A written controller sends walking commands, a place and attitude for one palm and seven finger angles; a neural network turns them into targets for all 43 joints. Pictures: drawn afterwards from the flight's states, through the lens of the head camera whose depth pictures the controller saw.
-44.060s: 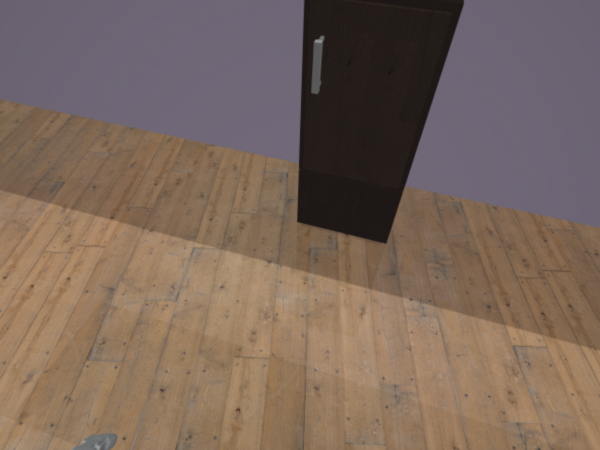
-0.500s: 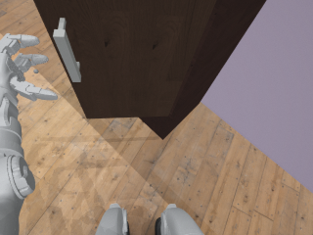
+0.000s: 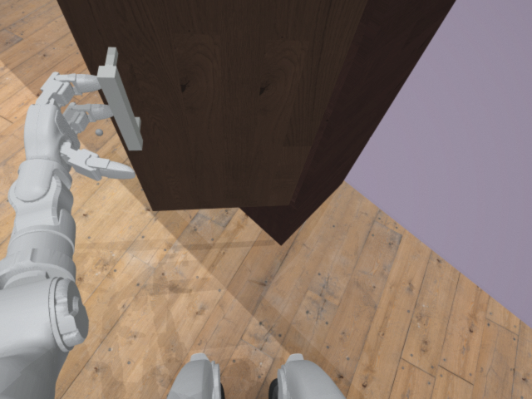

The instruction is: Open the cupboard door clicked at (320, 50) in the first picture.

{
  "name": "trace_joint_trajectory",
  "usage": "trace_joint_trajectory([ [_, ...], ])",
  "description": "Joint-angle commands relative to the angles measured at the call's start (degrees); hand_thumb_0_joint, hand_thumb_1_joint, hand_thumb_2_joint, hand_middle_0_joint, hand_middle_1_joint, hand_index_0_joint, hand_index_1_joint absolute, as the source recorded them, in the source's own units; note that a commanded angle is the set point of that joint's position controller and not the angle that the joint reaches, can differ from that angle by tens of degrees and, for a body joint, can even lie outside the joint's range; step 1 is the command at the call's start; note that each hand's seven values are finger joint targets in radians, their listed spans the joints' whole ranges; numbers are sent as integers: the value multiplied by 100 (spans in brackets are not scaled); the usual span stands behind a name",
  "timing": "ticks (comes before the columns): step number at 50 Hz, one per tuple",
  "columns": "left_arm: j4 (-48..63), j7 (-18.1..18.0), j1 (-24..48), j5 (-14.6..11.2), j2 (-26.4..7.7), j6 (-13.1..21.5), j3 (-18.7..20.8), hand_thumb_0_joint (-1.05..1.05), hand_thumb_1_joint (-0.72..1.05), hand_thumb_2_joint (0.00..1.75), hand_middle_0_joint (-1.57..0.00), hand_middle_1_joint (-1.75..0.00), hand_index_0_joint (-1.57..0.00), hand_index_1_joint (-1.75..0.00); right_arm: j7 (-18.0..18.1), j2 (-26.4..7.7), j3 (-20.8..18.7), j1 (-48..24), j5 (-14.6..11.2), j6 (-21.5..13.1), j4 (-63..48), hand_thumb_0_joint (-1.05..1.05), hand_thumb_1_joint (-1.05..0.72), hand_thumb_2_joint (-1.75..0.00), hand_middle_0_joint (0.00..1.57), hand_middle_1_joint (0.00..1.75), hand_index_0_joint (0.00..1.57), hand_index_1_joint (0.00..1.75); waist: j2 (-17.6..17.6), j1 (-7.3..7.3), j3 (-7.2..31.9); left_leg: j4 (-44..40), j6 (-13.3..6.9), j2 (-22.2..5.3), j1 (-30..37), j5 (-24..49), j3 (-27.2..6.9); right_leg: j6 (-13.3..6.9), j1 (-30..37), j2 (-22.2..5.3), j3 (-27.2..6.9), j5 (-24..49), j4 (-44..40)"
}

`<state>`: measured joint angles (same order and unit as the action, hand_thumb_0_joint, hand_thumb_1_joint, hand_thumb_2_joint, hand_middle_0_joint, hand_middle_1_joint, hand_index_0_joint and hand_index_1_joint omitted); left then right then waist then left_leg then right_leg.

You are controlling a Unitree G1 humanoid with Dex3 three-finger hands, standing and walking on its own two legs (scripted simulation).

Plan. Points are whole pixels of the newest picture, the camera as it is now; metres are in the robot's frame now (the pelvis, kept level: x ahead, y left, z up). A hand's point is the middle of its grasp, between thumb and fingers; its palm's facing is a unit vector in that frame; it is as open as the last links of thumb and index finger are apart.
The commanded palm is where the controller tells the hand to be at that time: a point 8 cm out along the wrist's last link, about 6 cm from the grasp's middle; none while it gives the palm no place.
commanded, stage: slide the fingers in behind the handle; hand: left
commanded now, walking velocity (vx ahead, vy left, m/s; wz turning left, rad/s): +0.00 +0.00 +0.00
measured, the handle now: (124, 103) +0.54 +0.19 +0.07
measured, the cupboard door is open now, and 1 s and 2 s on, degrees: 49 49 49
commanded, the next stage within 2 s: close the thumb around the handle in 1.08 s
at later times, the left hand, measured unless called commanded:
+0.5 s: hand (127, 131) +0.49 +0.18 +0.06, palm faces +0.06 -1.00 -0.01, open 14.0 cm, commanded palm +0.46 +0.22 +0.06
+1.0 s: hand (139, 130) +0.49 +0.17 +0.07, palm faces +0.06 -1.00 -0.01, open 14.0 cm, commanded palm +0.46 +0.21 +0.06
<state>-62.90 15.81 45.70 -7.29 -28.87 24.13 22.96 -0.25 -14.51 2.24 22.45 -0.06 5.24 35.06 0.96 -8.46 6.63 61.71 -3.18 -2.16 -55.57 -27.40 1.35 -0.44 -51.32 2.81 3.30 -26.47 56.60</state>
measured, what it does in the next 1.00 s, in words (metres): stands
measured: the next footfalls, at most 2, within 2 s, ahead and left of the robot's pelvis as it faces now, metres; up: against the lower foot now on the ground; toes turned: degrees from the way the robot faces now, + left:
none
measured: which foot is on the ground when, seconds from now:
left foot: down 0.00-1.00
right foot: down 0.00-1.00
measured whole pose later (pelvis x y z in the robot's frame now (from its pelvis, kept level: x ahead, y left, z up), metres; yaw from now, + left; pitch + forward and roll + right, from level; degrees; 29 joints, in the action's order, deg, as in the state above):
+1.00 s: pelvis +0.00 -0.02 +0.00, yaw +1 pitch +21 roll -3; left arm -65.1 10.1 48.0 -6.0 -24.9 26.1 20.4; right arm -0.9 -14.7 1.5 21.8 0.3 4.1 35.7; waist 1.4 -8.8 6.9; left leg 62.2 -1.6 -2.3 -56.4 -27.1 0.9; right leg -2.1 -53.0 3.0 3.7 -27.4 59.0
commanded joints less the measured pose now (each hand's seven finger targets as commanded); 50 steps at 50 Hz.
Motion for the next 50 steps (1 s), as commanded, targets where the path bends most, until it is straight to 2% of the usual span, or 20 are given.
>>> trace_joint_trajectory([
  [1,1113,-119,2379,-95,-1161,357,2,0,-50,30,-30,-120,-30,-120,95,-1136,-446,808,8,-83,-251,0,-90,-90,20,30,20,30,688,-72,2442,-691,213,-39,2742,2555,-641,-98,226,111,-10,1588,-540],
  [3,1203,-159,2421,-51,-1145,430,-51,0,-50,30,-30,-120,-30,-120,85,-1125,-431,782,6,-86,-268,0,-90,-90,20,30,20,30,916,-29,2565,-680,241,-29,2848,2681,-644,-111,205,104,-35,1638,-488],
  [9,1061,-323,2439,-29,-1004,474,-79,0,-50,30,-30,-120,-30,-120,58,-1094,-444,718,13,-98,-260,0,-90,-90,20,30,20,30,633,-59,2470,-636,199,13,2556,2393,-577,-81,335,87,-76,1644,-497],
  [11,924,-364,2526,10,-1195,434,19,0,-50,30,-30,-120,-30,-120,74,-1112,-415,703,2,-111,-269,0,-90,-90,20,30,20,30,543,-68,2287,-654,162,52,2211,2050,-517,-75,487,71,-126,1557,-526],
  [13,1057,-380,2506,47,-1294,494,87,0,-50,30,-30,-120,-30,-120,87,-1111,-412,683,4,-120,-324,0,-90,-90,20,30,20,30,637,-6,2563,-622,156,70,2273,2134,-496,-82,598,66,-169,1658,-479],
  [15,1093,-371,2774,51,-983,531,-200,0,-50,30,-30,-120,-30,-120,77,-1057,-396,656,6,-153,-295,0,-90,-90,20,30,20,30,742,-116,2492,-599,157,68,2303,2064,-511,-77,470,64,-169,1588,-489],
  [18,947,-378,2760,16,-1191,539,-7,0,-50,30,-30,-120,-30,-120,88,-1115,-412,711,10,-174,-249,0,-90,-90,20,30,20,30,553,-118,2568,-547,130,73,2160,1991,-506,-65,552,66,-207,1605,-480],
  [20,961,-357,2881,20,-1056,499,-146,0,-50,30,-30,-120,-30,-120,94,-1088,-407,701,8,-188,-240,0,-90,-90,20,30,20,30,691,-170,2568,-527,126,80,2127,1948,-471,-54,524,51,-221,1612,-488],
  [21,944,-368,2811,44,-1161,493,-68,0,-50,30,-30,-120,-30,-120,95,-1096,-410,720,12,-188,-236,0,-90,-90,20,30,20,30,722,-102,2619,-532,138,80,2131,1968,-484,-72,569,53,-217,1616,-469],
  [23,1067,-375,2882,25,-901,507,-234,0,-50,30,-30,-120,-30,-120,70,-1069,-422,742,25,-199,-219,0,-90,-90,20,30,20,30,872,-136,2773,-501,151,64,2408,2222,-519,-76,430,66,-177,1727,-431],
  [26,1040,-434,2672,-6,-1071,469,-42,0,-50,30,-30,-120,-30,-120,61,-1086,-431,772,23,-180,-236,0,-90,-90,20,30,20,30,601,-55,2783,-521,130,85,2165,2164,-467,-62,740,69,-214,1828,-462],
  [28,1117,-468,2598,27,-1001,484,-86,0,-50,30,-30,-120,-30,-120,46,-1062,-433,784,24,-173,-245,0,-90,-90,20,30,20,30,705,-24,2860,-515,141,84,2270,2377,-465,-73,737,67,-194,1999,-412],
  [29,1065,-490,2580,22,-813,458,-220,0,-50,30,-30,-120,-30,-120,29,-1035,-434,767,22,-166,-251,0,-90,-90,20,30,20,30,713,-72,2732,-506,133,94,2231,2333,-431,-61,702,70,-204,2005,-454],
  [32,1082,-596,2493,25,-1070,459,55,0,-50,30,-30,-120,-30,-120,30,-1059,-445,830,39,-158,-277,0,-90,-90,20,30,20,30,462,-27,2703,-517,96,120,1989,2253,-391,-53,966,74,-242,2098,-460],
  [36,1012,-632,2567,89,-963,499,-83,0,-50,30,-30,-120,-30,-120,19,-1021,-429,782,21,-168,-273,0,-90,-90,20,30,20,30,455,-76,2465,-557,98,135,1793,1961,-343,-33,962,56,-291,1939,-527],
  [38,981,-639,2660,107,-1237,539,101,0,-50,30,-30,-120,-30,-120,44,-1053,-424,810,25,-172,-252,0,-90,-90,20,30,20,30,429,-77,2522,-529,85,132,1724,1941,-333,-27,1018,46,-328,1978,-505],
  [45,951,-546,2697,39,-709,565,-295,0,-50,30,-30,-120,-30,-120,21,-1030,-444,768,21,-201,-219,0,-90,-90,20,30,20,30,645,-151,2586,-520,127,105,2116,2058,-410,-46,638,60,-238,1837,-482],
  [46,882,-565,2598,41,-886,541,-123,0,-50,30,-30,-120,-30,-120,28,-1062,-453,803,28,-189,-208,0,-90,-90,20,30,20,30,503,-101,2554,-536,124,99,2059,2074,-424,-54,713,60,-230,1858,-491],
  [48,1081,-578,2679,42,-757,567,-222,0,-50,30,-30,-120,-30,-120,23,-1041,-460,775,32,-192,-232,0,-90,-90,20,30,20,30,716,-85,2840,-491,129,106,2258,2266,-417,-56,678,49,-241,1986,-438],
  [50,830,-620,2654,74,-876,512,-146,0,-50,30,-30,-120,-30,-120,32,-1061,-446,801,25,-171,-204,0,-90,-90,20,30,20,30,438,-127,2533,-517,123,102,2018,2069,-434,-46,668,53,-222,1846,-466],
])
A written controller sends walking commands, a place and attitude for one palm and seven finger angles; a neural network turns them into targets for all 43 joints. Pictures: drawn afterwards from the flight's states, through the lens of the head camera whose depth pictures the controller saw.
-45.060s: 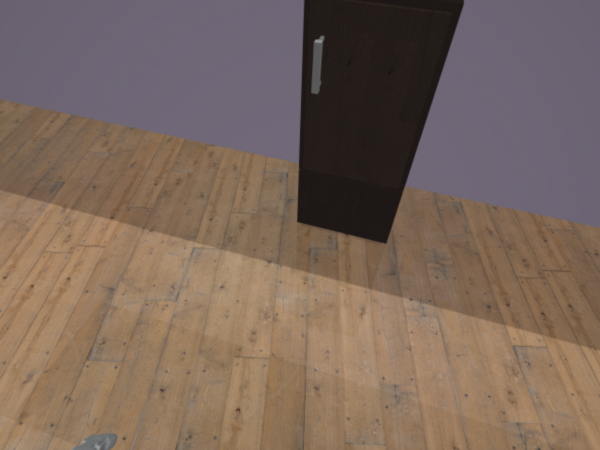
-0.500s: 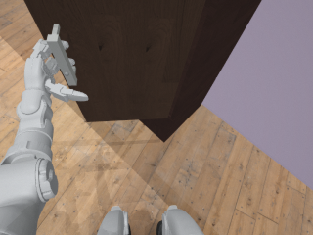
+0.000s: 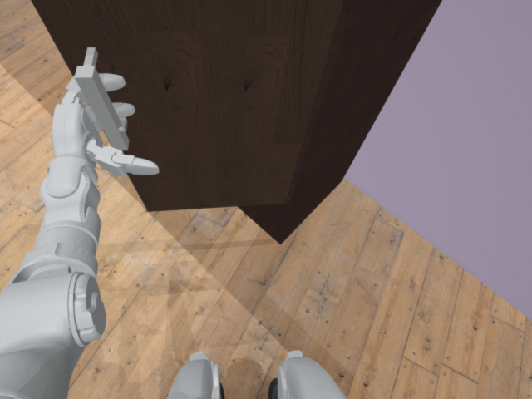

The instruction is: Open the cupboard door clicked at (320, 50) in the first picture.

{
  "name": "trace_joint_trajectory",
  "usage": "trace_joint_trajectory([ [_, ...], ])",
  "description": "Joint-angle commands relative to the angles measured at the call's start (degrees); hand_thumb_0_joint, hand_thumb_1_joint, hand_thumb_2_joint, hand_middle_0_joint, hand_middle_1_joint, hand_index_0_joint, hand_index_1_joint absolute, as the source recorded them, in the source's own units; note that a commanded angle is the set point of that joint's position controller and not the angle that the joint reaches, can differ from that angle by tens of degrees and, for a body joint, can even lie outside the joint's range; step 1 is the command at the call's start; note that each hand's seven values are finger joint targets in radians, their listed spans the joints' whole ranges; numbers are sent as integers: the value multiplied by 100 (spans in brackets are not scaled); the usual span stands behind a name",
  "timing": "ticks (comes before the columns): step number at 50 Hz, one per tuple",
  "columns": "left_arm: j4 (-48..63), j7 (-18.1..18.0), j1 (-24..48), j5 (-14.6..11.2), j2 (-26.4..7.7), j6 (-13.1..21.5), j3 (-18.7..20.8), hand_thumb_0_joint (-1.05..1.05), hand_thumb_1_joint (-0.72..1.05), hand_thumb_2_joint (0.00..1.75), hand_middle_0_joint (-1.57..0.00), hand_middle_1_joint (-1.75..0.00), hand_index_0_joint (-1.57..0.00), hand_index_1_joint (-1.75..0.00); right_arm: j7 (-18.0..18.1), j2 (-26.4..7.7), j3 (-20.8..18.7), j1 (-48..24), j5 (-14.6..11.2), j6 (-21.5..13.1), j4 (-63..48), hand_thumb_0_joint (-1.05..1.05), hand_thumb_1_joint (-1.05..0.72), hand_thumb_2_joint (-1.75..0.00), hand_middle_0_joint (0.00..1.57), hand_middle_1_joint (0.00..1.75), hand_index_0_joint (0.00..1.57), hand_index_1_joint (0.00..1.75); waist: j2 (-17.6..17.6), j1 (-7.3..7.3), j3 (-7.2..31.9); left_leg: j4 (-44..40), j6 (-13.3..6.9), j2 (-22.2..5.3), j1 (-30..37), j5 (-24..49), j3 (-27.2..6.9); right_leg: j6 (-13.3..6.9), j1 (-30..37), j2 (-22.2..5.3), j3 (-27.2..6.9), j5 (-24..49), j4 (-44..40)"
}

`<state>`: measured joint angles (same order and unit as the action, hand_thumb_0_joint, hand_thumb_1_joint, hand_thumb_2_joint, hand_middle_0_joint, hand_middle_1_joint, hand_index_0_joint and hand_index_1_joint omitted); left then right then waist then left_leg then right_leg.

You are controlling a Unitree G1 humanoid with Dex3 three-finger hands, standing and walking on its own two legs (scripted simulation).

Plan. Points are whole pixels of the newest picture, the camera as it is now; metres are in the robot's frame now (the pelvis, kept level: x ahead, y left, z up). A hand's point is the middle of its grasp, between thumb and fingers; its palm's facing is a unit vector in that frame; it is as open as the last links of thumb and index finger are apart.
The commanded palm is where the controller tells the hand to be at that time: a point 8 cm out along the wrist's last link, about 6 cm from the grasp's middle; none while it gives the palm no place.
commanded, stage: slide the fingers in behind the handle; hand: left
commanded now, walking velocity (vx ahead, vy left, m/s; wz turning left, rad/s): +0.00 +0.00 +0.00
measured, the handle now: (107, 103) +0.54 +0.21 +0.07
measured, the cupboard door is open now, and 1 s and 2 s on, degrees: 49 49 91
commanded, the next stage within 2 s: close the thumb around the handle in 0.08 s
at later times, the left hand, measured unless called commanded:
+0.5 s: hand (121, 128) +0.50 +0.19 +0.07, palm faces +0.05 -1.00 -0.01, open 10.9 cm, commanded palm +0.47 +0.22 +0.07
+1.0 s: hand (123, 129) +0.50 +0.18 +0.07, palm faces +0.06 -1.00 -0.01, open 5.5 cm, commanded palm +0.47 +0.22 +0.07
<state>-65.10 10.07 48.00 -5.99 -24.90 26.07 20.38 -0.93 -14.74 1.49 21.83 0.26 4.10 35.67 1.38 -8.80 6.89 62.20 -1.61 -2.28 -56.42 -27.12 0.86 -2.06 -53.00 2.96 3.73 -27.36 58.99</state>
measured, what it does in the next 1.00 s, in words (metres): stands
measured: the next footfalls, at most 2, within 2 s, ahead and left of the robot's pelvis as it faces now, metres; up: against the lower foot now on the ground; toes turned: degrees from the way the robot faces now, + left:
none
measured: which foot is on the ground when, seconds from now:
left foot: down 0.00-1.00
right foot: down 0.00-1.00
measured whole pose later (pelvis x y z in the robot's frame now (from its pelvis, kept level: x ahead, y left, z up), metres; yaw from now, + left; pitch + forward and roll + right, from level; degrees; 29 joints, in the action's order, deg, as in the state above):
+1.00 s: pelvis +0.00 +0.00 +0.00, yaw +0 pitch +21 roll -3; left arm -64.3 8.0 47.1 -5.7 -23.6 26.2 20.1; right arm -1.2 -14.6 1.4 21.7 0.5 4.6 35.4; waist 1.5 -8.9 7.1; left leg 61.9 -2.0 -2.1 -55.7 -27.3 1.3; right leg -1.6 -52.4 2.9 3.2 -27.4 58.6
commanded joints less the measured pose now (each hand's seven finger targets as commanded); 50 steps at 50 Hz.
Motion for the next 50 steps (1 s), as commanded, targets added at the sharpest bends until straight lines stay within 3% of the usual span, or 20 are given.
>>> trace_joint_trajectory([
  [1,1079,-62,2504,-44,-1207,304,39,0,-50,30,-30,-120,-30,-120,99,-1030,-364,838,-4,-60,-281,0,-90,-90,20,30,20,30,418,-124,2432,-568,-50,129,2028,1946,-365,124,827,35,-284,1883,-730],
  [6,1168,-125,2554,14,-1337,385,149,0,-50,30,-30,-120,-30,-120,102,-1033,-375,848,9,-71,-288,0,-90,-90,20,30,20,30,489,-75,2654,-531,-35,121,2155,2069,-390,105,829,34,-280,1937,-666],
  [8,1152,-116,2693,15,-1138,400,-24,0,-50,30,-30,-120,-30,-120,92,-1017,-368,842,12,-80,-253,0,-90,-90,20,30,20,30,640,-150,2627,-505,-27,114,2275,2155,-415,105,653,34,-260,1948,-651],
  [9,1122,-125,2705,6,-1278,385,89,0,-50,30,-30,-120,-30,-120,97,-1042,-372,879,22,-70,-232,0,-90,-90,20,30,20,30,531,-145,2613,-512,-30,108,2232,2154,-425,109,727,39,-263,1963,-665],
  [13,1224,-71,2753,-17,-1312,355,88,0,-28,40,-32,-122,-32,-122,110,-1035,-365,850,7,-59,-253,0,-90,-90,20,30,20,30,644,-133,2761,-494,-32,117,2256,2202,-402,113,793,29,-280,2048,-650],
  [14,1063,-69,2512,-29,-1411,314,211,0,-22,42,-32,-123,-32,-123,114,-1036,-356,865,4,-52,-272,0,-90,-90,20,30,20,30,591,-47,2703,-505,-33,132,2146,2158,-378,105,889,40,-291,2031,-670],
  [15,1005,-54,2528,-37,-1337,282,110,0,-16,44,-32,-124,-32,-124,120,-1042,-345,850,-11,-48,-283,0,-90,-90,20,30,20,30,404,-133,2545,-534,-44,127,2036,2047,-382,120,883,38,-283,1981,-700],
  [18,1018,-62,2709,-14,-1424,285,160,0,0,52,-34,-125,-34,-125,128,-1059,-340,873,4,-65,-267,0,-90,-90,20,30,20,30,589,-127,2557,-531,-33,114,2090,2024,-417,103,721,36,-261,1871,-661],
  [20,1105,-63,2779,-9,-1207,305,-9,0,12,56,-34,-127,-34,-127,116,-1034,-348,862,19,-66,-272,0,-90,-90,20,30,20,30,669,-174,2596,-533,-24,107,2256,2071,-440,102,608,41,-234,1827,-671],
  [22,1121,-67,2703,-27,-1326,346,108,0,23,61,-35,-128,-35,-128,117,-1060,-355,918,34,-73,-273,0,-90,-90,20,30,20,30,670,-123,2726,-512,-20,104,2326,2203,-465,78,649,49,-222,1890,-626],
  [24,1168,-73,2609,-30,-1087,359,-35,0,34,66,-36,-129,-36,-129,93,-1035,-378,883,24,-68,-270,0,-90,-90,20,30,20,30,678,-121,2754,-525,3,84,2507,2294,-479,84,534,56,-187,1880,-649],
  [28,1205,-134,2650,-8,-1065,374,-59,0,56,76,-38,-131,-38,-131,77,-1037,-379,880,28,-51,-249,0,-90,-90,20,30,20,30,736,-108,2739,-542,17,81,2506,2290,-496,79,499,55,-176,1851,-630],
  [31,1130,-219,2694,10,-1154,342,19,0,73,83,-39,-133,-39,-133,79,-1058,-376,898,34,-37,-236,0,-90,-90,20,30,20,30,531,-138,2531,-578,-5,93,2337,2139,-488,88,559,61,-183,1785,-675],
  [34,1275,-243,2597,52,-1297,420,122,0,90,90,-40,-135,-40,-135,79,-1039,-371,893,43,-33,-273,0,-90,-90,20,30,20,30,598,-62,2783,-561,0,102,2384,2308,-456,88,747,54,-209,1974,-626],
  [36,1332,-218,2439,46,-1208,438,73,0,90,90,-40,-135,-40,-135,56,-1022,-376,882,36,-32,-294,0,-90,-90,20,30,20,30,674,-9,2792,-584,12,107,2459,2407,-439,71,817,65,-201,2065,-642],
  [40,1275,-172,2344,-31,-1056,414,1,0,90,90,-40,-135,-40,-135,60,-1026,-391,856,20,-6,-286,0,-90,-90,20,30,20,30,574,-62,2652,-596,12,89,2470,2359,-439,86,703,68,-185,2015,-680],
  [45,1265,-200,2326,-9,-1207,425,98,0,90,90,-40,-135,-40,-135,78,-1038,-385,843,26,-12,-283,0,-90,-90,20,30,20,30,477,-30,2550,-620,0,102,2346,2248,-420,86,793,56,-208,1991,-690],
  [46,1416,-184,2343,-11,-1060,451,-29,0,90,90,-40,-135,-40,-135,66,-1017,-390,813,22,-20,-321,0,-90,-90,20,30,20,30,553,-40,2663,-609,-7,116,2405,2275,-399,94,823,53,-224,2036,-697],
  [48,1323,-175,2189,-12,-1118,469,51,0,90,90,-40,-135,-40,-135,65,-1014,-394,810,13,-18,-307,0,-90,-90,20,30,20,30,602,20,2695,-580,4,115,2441,2379,-388,82,822,54,-236,2122,-675],
  [50,1375,-168,2515,-8,-1081,479,-41,0,90,90,-40,-135,-40,-135,75,-1011,-389,801,14,-21,-273,0,-90,-90,20,30,20,30,515,-96,2612,-574,-9,109,2350,2246,-412,97,793,50,-234,2053,-677],
])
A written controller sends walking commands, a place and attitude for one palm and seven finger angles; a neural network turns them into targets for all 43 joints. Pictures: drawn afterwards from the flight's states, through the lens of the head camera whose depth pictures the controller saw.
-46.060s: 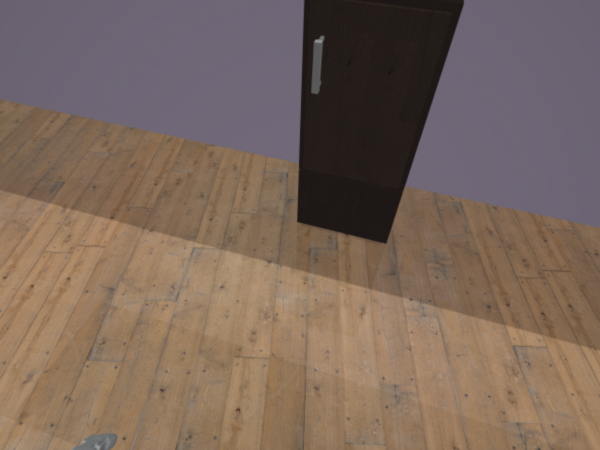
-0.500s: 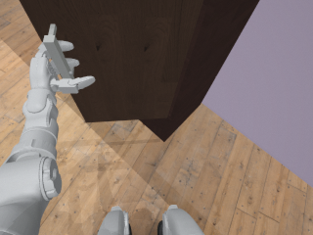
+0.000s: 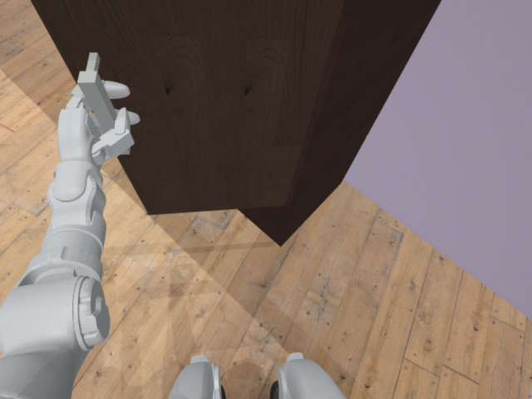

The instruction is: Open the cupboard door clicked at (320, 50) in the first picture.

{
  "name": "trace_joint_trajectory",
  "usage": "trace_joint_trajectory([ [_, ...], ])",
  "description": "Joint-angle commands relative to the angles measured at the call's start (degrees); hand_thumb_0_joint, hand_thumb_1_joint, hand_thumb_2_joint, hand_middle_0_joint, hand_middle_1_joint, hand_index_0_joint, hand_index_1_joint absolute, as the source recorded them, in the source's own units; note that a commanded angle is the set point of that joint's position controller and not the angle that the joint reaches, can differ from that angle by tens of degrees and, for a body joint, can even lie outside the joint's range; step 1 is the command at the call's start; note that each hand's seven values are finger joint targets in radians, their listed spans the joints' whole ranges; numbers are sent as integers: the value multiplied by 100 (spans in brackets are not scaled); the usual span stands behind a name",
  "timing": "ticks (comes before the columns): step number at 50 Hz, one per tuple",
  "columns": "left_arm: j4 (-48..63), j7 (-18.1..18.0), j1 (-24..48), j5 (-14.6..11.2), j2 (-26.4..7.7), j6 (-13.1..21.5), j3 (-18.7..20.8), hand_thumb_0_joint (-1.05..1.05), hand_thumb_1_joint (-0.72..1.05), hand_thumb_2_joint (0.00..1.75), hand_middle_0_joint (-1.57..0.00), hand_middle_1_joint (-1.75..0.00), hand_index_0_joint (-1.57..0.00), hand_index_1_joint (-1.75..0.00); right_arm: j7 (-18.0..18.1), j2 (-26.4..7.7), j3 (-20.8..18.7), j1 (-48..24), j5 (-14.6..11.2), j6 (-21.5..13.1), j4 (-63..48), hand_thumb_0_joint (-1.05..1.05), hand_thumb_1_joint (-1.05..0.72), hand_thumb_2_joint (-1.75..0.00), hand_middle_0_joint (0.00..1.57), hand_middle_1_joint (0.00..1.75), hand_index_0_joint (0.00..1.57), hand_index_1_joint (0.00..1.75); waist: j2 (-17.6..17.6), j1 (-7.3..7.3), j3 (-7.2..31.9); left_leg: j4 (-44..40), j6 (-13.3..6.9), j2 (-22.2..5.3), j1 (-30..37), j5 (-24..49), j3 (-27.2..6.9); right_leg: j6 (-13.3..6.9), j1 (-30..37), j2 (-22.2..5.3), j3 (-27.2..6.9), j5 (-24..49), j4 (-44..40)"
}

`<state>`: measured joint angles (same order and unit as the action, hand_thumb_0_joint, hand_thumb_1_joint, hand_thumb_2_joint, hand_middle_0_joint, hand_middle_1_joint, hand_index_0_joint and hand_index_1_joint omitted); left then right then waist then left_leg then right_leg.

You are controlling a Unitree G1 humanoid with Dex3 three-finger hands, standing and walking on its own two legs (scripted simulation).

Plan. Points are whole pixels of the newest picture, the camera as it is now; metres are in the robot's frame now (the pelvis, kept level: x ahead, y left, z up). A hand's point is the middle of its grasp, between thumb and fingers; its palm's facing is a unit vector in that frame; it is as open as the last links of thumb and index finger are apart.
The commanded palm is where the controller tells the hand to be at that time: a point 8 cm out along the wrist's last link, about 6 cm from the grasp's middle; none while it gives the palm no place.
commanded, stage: pull the door open along its arc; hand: left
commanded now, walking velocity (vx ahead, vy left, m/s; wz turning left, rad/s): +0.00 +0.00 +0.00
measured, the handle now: (109, 108) +0.54 +0.21 +0.07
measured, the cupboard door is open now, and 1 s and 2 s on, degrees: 49 91 91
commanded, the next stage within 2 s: open thumb and fingers to let go in 1.00 s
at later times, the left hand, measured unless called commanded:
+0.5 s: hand (146, 205) +0.37 +0.14 +0.07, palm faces +0.11 -0.99 +0.05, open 6.0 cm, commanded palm +0.30 +0.20 +0.07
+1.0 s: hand (217, 264) +0.29 +0.05 +0.07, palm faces +0.41 -0.91 -0.01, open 6.2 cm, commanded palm +0.22 +0.08 +0.07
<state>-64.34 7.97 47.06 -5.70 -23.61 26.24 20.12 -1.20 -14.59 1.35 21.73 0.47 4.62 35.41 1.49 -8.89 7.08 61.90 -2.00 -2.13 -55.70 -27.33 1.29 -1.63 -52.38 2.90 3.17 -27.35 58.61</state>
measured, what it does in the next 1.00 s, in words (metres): shifts its weight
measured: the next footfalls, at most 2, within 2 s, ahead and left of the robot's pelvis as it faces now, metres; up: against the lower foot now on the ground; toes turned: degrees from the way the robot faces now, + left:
none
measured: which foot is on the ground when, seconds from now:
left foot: down 0.00-1.00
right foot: down 0.00-1.00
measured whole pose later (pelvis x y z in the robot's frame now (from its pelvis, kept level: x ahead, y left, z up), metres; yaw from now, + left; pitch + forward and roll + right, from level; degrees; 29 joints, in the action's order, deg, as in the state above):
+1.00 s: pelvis +0.02 -0.05 +0.02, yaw +4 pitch +11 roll +1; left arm -3.1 -28.8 -14.0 4.5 5.7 14.8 -10.5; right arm -1.6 -9.4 1.4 12.8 3.8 2.3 29.0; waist 1.2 -1.4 9.1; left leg 53.5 2.1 -1.0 -38.5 -26.1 -0.8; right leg -5.5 -36.6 2.2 5.0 -29.7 54.9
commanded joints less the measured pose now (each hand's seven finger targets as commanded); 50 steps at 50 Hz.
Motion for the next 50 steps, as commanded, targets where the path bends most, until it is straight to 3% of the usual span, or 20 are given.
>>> trace_joint_trajectory([
  [1,1222,41,2422,-34,-1216,448,35,0,90,90,-40,-135,-40,-135,101,-1026,-383,832,0,-70,-251,0,-90,-90,20,30,20,30,489,-10,2597,-570,42,99,2276,2275,-459,41,784,63,-166,2036,-638],
  [3,1470,60,2194,-79,-1211,501,88,0,90,90,-40,-135,-40,-135,86,-1018,-398,812,-3,-77,-311,0,-90,-90,20,30,20,30,644,107,2906,-556,51,106,2520,2653,-436,29,906,60,-168,2308,-598],
  [11,2526,131,383,-351,-661,343,-172,0,90,90,-40,-135,-40,-135,14,-920,-448,533,-120,-31,-663,0,-90,-90,20,30,20,30,401,437,2824,-815,50,132,2517,2862,-264,34,1588,77,-138,2757,-739],
  [14,3292,98,-709,-462,-392,279,-303,0,90,90,-40,-135,-40,-135,-22,-868,-469,406,-163,-73,-840,0,-90,-90,20,30,20,30,300,601,2782,-920,39,126,2607,3216,-207,39,1873,61,-136,3092,-783],
  [19,4759,-27,-2724,-645,112,199,-618,0,90,90,-40,-135,-40,-135,-78,-755,-469,50,-206,-208,-1146,0,-90,-90,20,30,20,30,99,789,2341,-1128,19,134,2591,3311,-106,60,2240,21,-122,3338,-881],
  [20,5072,-504,-2933,-902,410,126,-309,0,90,90,-40,-135,-40,-135,-82,-608,-448,-143,-185,-266,-1201,0,-90,-90,20,30,20,30,17,1078,2199,-1200,62,154,2432,3154,-42,71,2310,17,-59,3229,-937],
  [22,5472,-1350,-3463,-752,632,35,-304,0,90,90,-40,-135,-40,-135,-98,-555,-413,-336,-102,-374,-1232,0,-90,-90,20,30,20,30,-49,1121,1912,-1212,110,181,2245,2885,-58,45,2308,8,-7,3011,-868],
  [23,5689,-1683,-3752,-590,783,29,-396,0,90,90,-40,-135,-40,-135,-126,-513,-408,-424,-41,-394,-1238,0,-90,-90,20,30,20,30,25,1139,1967,-1200,126,188,2253,2864,-51,47,2305,-26,-21,3014,-804],
  [24,5810,-1964,-4119,-431,887,14,-460,0,90,90,-40,-135,-40,-135,-148,-478,-405,-474,-2,-398,-1246,0,-90,-90,20,30,20,30,-136,1157,1905,-1184,140,185,2212,2885,-64,36,2353,-43,-14,3052,-755],
  [26,6267,-2409,-4721,-181,1125,-2,-681,0,90,90,-40,-135,-40,-135,-203,-410,-387,-661,64,-384,-1343,0,-90,-90,20,30,20,30,-109,1250,1878,-1170,159,212,2185,2763,-35,17,2469,-85,-56,3044,-735],
  [27,6349,-2626,-4996,-55,1116,-30,-690,0,90,90,-40,-135,-40,-135,-199,-398,-384,-722,98,-361,-1370,0,-90,-90,20,30,20,30,-351,1254,1829,-1148,144,212,2119,2659,-59,11,2519,-74,-64,2998,-742],
  [29,6657,-3005,-5014,235,1450,-103,-1082,0,90,90,-40,-135,-40,-135,-191,-300,-350,-908,142,-307,-1406,0,-90,-90,20,30,20,30,-164,1225,1651,-1150,164,238,2091,2440,-56,3,2436,-129,-101,2857,-741],
  [31,6850,-3386,-5156,458,1704,-204,-1353,0,90,90,-40,-135,-40,-135,-168,-227,-332,-1014,188,-283,-1429,0,-90,-90,20,30,20,30,-210,1193,1644,-1106,159,252,2134,2324,-70,3,2412,-134,-139,2779,-782],
  [32,6841,-3578,-5296,577,1796,-275,-1456,0,90,90,-40,-135,-40,-135,-155,-209,-323,-1009,215,-270,-1423,0,-90,-90,20,30,20,30,-427,1155,1616,-1089,149,261,2077,2226,-105,8,2445,-125,-165,2723,-834],
  [33,6878,-3734,-5317,612,2031,-353,-1638,0,90,90,-40,-135,-40,-135,-139,-156,-310,-1115,222,-268,-1430,0,-90,-90,20,30,20,30,-414,1129,1528,-1092,159,274,2069,2113,-95,17,2438,-153,-185,2684,-888],
  [36,6952,-4058,-5240,858,2271,-568,-1896,0,90,90,-40,-135,-40,-135,-59,-61,-239,-1252,286,-268,-1406,0,-90,-90,20,30,20,30,-335,1081,1433,-1073,170,329,2041,1862,-105,27,2441,-203,-275,2519,-1030],
  [40,6959,-4021,-5444,1088,2514,-722,-2306,0,90,90,-40,-135,-40,-135,46,-9,-223,-1288,330,-296,-1420,0,-90,-90,20,30,20,30,-468,968,1315,-1079,162,341,2049,1691,-111,112,2558,-345,-458,2791,-1244],
  [46,7323,-3780,-6162,1060,2984,-768,-2923,0,90,90,-40,-135,-40,-135,44,24,-210,-1327,317,-449,-1503,0,-90,-90,20,30,20,30,-517,907,1310,-1080,185,340,2063,1692,-156,227,2835,-518,-605,3557,-1329],
  [47,7352,-3759,-6169,1106,3094,-779,-3079,0,90,90,-40,-135,-40,-135,31,17,-215,-1298,310,-482,-1510,0,-90,-90,20,30,20,30,-659,850,1290,-1065,185,338,2027,1703,-187,225,2853,-530,-612,3669,-1316],
  [50,7487,-3749,-6215,1187,3361,-751,-3430,0,90,90,-40,-135,-40,-135,13,16,-219,-1355,324,-624,-1512,0,-90,-90,20,30,20,30,-635,794,1264,-982,178,361,1945,1553,-224,257,2729,-597,-669,3602,-1314],
])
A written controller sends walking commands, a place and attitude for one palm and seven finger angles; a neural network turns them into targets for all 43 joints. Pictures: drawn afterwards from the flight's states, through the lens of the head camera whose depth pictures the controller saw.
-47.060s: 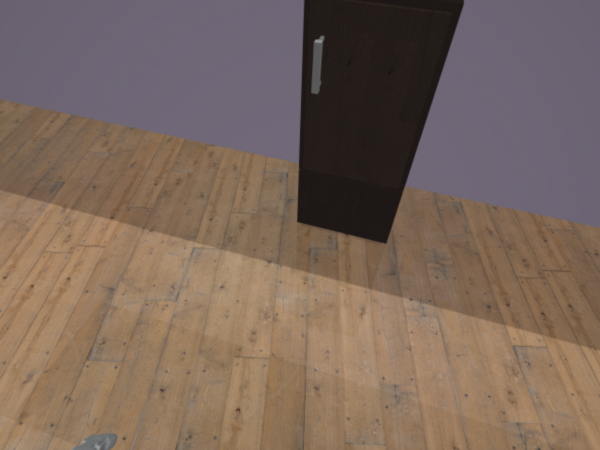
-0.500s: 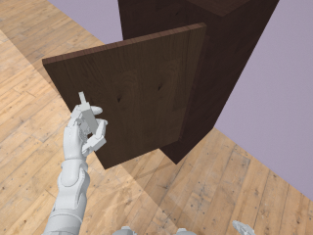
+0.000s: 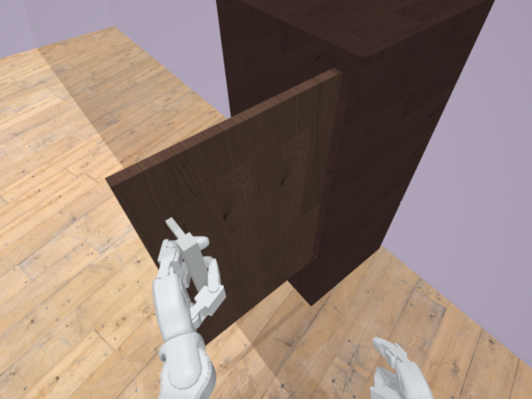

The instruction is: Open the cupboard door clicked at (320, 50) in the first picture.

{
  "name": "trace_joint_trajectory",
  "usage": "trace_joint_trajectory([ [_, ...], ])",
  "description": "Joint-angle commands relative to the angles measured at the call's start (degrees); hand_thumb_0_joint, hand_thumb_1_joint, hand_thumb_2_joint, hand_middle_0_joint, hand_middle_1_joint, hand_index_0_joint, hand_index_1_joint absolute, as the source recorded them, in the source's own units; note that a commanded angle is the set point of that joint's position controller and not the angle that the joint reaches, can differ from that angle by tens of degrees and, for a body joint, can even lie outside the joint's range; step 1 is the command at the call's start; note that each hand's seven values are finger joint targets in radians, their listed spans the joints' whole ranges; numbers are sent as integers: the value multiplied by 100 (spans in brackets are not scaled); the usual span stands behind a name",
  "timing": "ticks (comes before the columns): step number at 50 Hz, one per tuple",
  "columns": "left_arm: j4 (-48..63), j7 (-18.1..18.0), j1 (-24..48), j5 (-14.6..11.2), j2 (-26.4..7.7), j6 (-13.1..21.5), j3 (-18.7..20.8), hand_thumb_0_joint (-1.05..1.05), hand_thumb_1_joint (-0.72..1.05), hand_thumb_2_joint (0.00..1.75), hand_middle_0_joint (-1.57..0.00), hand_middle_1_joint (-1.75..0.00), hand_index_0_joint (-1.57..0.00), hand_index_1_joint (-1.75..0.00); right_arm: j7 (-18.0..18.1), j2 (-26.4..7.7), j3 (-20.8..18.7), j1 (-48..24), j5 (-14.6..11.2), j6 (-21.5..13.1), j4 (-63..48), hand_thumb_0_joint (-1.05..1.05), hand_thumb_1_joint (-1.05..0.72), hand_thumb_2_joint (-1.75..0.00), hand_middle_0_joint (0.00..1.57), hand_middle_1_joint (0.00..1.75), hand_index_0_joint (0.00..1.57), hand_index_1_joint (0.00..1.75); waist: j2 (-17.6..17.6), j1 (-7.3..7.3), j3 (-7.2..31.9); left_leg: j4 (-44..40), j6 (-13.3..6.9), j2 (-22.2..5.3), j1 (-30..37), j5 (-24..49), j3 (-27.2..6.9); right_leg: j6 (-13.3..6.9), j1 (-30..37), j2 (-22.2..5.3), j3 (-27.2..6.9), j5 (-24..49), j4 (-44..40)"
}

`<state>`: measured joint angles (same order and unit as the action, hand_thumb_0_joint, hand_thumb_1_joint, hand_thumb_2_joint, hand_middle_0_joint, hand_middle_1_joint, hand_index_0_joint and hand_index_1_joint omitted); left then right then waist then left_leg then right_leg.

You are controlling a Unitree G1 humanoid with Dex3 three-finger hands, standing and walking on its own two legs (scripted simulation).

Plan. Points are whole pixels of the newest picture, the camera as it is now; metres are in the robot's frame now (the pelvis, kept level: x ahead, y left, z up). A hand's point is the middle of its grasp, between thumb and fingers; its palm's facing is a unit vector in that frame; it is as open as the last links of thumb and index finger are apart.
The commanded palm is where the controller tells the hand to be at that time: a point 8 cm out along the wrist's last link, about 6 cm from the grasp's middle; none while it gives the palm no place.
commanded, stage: open thumb and fingers to let go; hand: left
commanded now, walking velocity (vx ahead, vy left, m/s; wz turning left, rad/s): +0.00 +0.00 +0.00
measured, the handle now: (190, 260) +0.31 +0.13 +0.05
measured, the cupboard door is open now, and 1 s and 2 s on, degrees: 91 91 94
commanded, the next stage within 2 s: slide the hand sideways off the handle in 0.92 s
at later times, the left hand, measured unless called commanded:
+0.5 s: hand (220, 293) +0.26 +0.08 +0.05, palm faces +0.36 -0.93 -0.01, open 10.0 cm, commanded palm +0.22 +0.12 +0.05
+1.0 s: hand (216, 290) +0.27 +0.08 +0.05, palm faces +0.28 -0.96 -0.01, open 14.9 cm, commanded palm +0.22 +0.12 +0.05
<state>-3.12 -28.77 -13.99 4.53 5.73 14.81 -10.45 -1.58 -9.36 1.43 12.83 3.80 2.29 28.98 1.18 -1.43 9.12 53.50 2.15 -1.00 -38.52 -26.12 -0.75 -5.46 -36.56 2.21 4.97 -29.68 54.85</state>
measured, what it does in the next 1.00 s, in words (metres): stands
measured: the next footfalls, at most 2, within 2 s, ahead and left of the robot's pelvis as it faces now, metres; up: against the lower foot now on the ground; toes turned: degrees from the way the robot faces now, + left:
none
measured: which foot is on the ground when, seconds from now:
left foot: down 0.00-1.00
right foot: down 0.00-1.00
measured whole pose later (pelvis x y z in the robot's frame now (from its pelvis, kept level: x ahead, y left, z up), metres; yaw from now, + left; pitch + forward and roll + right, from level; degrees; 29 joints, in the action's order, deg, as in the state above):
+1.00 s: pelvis -0.02 +0.03 -0.01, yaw +0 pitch +11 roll +0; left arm -9.3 -32.2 -5.3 5.1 5.0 14.3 -15.7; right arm -1.8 -9.9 1.0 11.3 3.7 -1.3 31.2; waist 2.0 -0.6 8.4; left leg 58.7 0.3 -0.1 -43.6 -26.3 -0.9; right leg -3.8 -40.6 1.2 5.2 -29.2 58.5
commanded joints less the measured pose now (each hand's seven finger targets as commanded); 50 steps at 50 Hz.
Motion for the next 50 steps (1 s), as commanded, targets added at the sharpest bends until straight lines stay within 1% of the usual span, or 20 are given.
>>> trace_joint_trajectory([
  [1,1362,-70,-173,145,550,384,-511,0,90,90,-40,-135,-40,-135,41,-499,-213,-486,-18,-453,-879,0,-90,-90,20,30,20,30,-642,29,1041,-118,-237,261,196,1362,-33,657,1126,-554,-860,3780,-972],
  [2,1385,-74,-123,135,630,375,-615,0,90,90,-40,-135,-40,-135,37,-510,-224,-486,-27,-512,-879,0,-90,-90,20,30,20,30,-779,-3,1019,-99,-235,261,160,1328,-68,652,1126,-559,-873,3758,-995],
  [4,1304,-165,333,107,417,409,-408,0,90,90,-40,-135,-40,-135,73,-544,-243,-516,-14,-575,-766,0,-90,-90,20,30,20,30,-751,-42,958,14,-216,279,-17,1087,-85,689,935,-633,-1068,3358,-1081],
  [5,1232,-244,923,107,243,450,-245,0,90,90,-40,-135,-40,-135,101,-558,-241,-506,-6,-588,-669,0,-90,-90,20,30,20,30,-788,-118,850,61,-222,279,-114,940,-100,699,778,-667,-1121,3018,-1130],
  [7,1057,-288,867,94,76,498,-29,0,76,84,-39,-134,-39,-134,142,-543,-268,-565,-2,-615,-619,0,-90,-90,20,30,20,30,-851,-13,905,97,-208,290,-261,825,-118,687,845,-705,-1297,2590,-1249],
  [8,969,-273,901,93,185,505,-113,0,69,81,-38,-133,-38,-133,141,-538,-260,-565,-5,-630,-604,0,-90,-90,20,30,20,30,-804,-21,995,111,-219,301,-262,835,-109,704,880,-739,-1356,2636,-1249],
  [13,1073,-214,961,65,117,553,-63,0,34,66,-36,-129,-36,-129,148,-559,-310,-480,-27,-622,-600,0,-90,-90,20,30,20,30,-798,30,1346,77,-227,285,-200,1069,-96,720,1188,-757,-1327,3260,-1103],
  [16,1046,-166,1032,9,119,572,-75,0,13,57,-35,-127,-35,-127,150,-567,-298,-477,-32,-617,-594,0,-90,-90,20,30,20,30,-799,-4,1216,55,-238,281,-174,1022,-94,741,1103,-750,-1276,3213,-1123],
  [17,919,-147,997,20,69,571,-27,0,6,54,-34,-126,-34,-126,156,-571,-297,-477,-46,-605,-578,0,-90,-90,20,30,20,30,-943,-19,1083,56,-244,273,-212,977,-114,729,1038,-734,-1284,3017,-1180],
  [18,932,-153,1172,13,110,591,-75,0,-1,51,-33,-125,-33,-125,151,-574,-290,-524,-38,-603,-574,0,-90,-90,20,30,20,30,-816,-33,1039,52,-247,273,-224,896,-113,717,927,-739,-1278,2726,-1192],
  [22,849,-187,1466,71,115,658,-120,0,-29,39,-32,-122,-32,-122,154,-583,-291,-547,-36,-630,-559,0,-90,-90,20,30,20,30,-807,-55,1029,86,-269,262,-173,799,-128,678,685,-703,-1240,2188,-1224],
  [25,843,-218,1454,72,235,659,-206,0,-50,30,-30,-120,-30,-120,142,-564,-285,-584,-41,-646,-592,0,-90,-90,20,30,20,30,-734,-25,1140,69,-273,268,-108,835,-112,652,684,-672,-1155,2199,-1161],
  [27,839,-241,1352,69,206,627,-153,0,-50,30,-30,-120,-30,-120,143,-567,-287,-557,-45,-639,-615,0,-90,-90,20,30,20,30,-705,31,1191,38,-275,270,-56,912,-106,614,712,-622,-1056,2252,-1115],
  [33,715,-348,1504,52,332,510,-221,0,-50,30,-25,-90,-25,-90,140,-563,-245,-632,-42,-628,-651,0,-90,-90,20,30,20,30,-609,23,1013,-27,-289,255,88,864,-77,532,407,-487,-771,1798,-1060],
  [36,675,-426,1773,97,419,489,-291,0,-50,30,-22,-75,-22,-75,136,-568,-239,-673,-31,-627,-635,0,-90,-90,20,30,20,30,-536,1,1042,-39,-303,244,179,834,-77,480,228,-407,-644,1500,-1002],
  [39,654,-485,1879,147,559,429,-395,0,-50,30,-20,-60,-20,-60,99,-575,-250,-655,-27,-636,-647,0,-90,-90,20,30,20,30,-376,52,1176,-85,-305,228,308,958,-78,413,161,-321,-464,1504,-857],
  [42,611,-475,1570,147,613,341,-425,0,-50,30,-18,-45,-18,-45,72,-579,-255,-631,-32,-635,-702,0,-90,-90,20,30,20,30,-470,109,1241,-112,-300,214,348,1127,-84,378,259,-265,-368,1706,-794],
  [44,663,-513,1918,134,709,297,-517,0,-50,30,-16,-35,-16,-35,60,-582,-239,-671,-34,-634,-680,0,-90,-90,20,30,20,30,-408,41,1105,-119,-304,209,368,1038,-86,382,102,-252,-333,1543,-798],
  [45,625,-541,1903,127,660,278,-438,0,-50,30,-15,-30,-15,-30,58,-588,-248,-678,-34,-628,-676,0,-90,-90,20,30,20,30,-458,78,1096,-142,-293,197,358,1006,-99,363,103,-231,-298,1415,-791],
  [50,616,-583,2005,156,847,186,-582,0,-50,30,-15,-30,-15,-30,11,-581,-234,-726,-34,-655,-658,0,-90,-90,20,30,20,30,-345,65,1115,-126,-291,195,407,1038,-124,331,-24,-194,-225,1340,-711],
])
